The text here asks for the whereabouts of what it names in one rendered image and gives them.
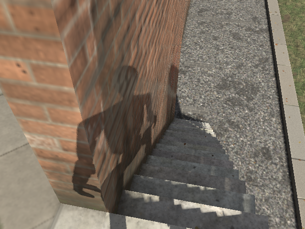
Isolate stairs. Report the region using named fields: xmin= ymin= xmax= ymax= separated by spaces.
xmin=116 ymin=118 xmax=269 ymax=229

